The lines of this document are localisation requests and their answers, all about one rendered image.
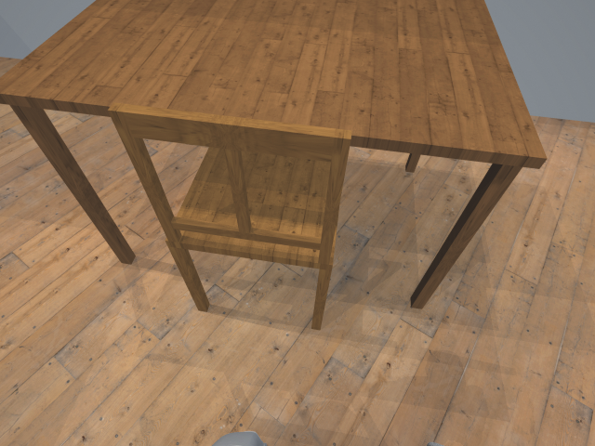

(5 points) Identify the table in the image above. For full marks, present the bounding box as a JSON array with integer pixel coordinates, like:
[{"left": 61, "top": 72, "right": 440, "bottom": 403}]
[{"left": 0, "top": 0, "right": 548, "bottom": 309}]

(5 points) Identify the chair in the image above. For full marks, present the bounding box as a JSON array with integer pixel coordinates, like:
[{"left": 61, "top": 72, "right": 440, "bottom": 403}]
[{"left": 108, "top": 102, "right": 351, "bottom": 330}]

